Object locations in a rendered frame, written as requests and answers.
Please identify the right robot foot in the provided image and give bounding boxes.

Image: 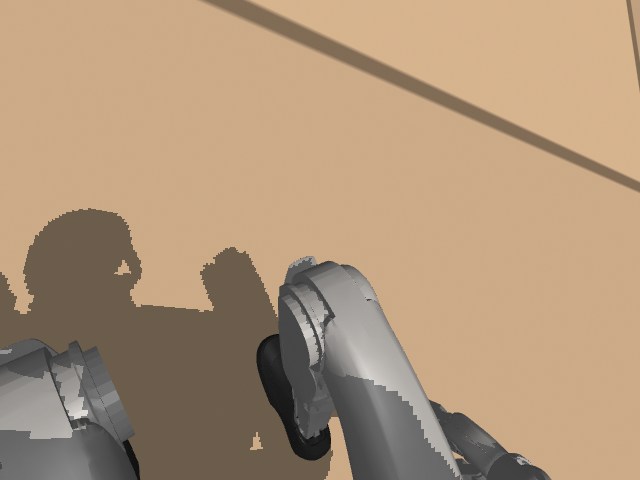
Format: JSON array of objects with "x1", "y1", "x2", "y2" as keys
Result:
[{"x1": 256, "y1": 334, "x2": 331, "y2": 461}]

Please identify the right robot arm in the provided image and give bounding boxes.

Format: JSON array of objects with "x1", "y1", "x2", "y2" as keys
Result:
[{"x1": 486, "y1": 453, "x2": 552, "y2": 480}]

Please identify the left robot foot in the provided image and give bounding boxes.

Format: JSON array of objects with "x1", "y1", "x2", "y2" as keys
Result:
[{"x1": 123, "y1": 439, "x2": 140, "y2": 480}]

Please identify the right robot hand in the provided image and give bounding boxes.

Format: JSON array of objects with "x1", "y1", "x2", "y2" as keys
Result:
[{"x1": 428, "y1": 399, "x2": 508, "y2": 480}]

